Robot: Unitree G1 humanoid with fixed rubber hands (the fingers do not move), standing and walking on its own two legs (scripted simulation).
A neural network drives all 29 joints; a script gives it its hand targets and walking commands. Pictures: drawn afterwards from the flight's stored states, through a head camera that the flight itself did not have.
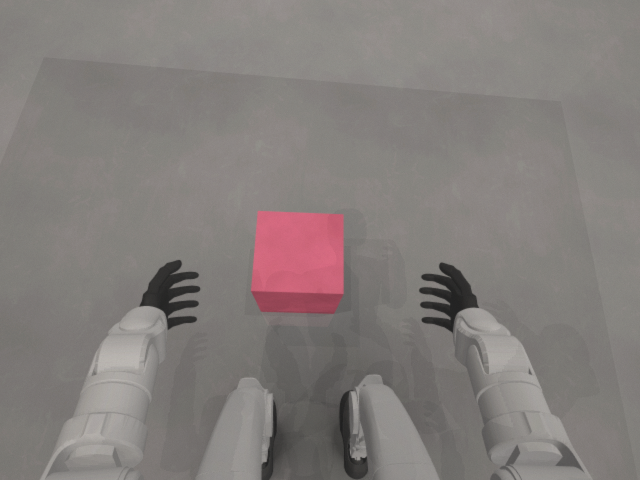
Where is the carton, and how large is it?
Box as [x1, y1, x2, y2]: [251, 211, 343, 313]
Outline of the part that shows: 258,211 251,291 260,310 333,313 343,293 342,214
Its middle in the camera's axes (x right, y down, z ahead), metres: -0.06 +0.06 +1.02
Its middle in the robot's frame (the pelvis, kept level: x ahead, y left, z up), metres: +0.53 +0.02 -0.56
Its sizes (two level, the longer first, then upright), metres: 0.210 0.200 0.250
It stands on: the floor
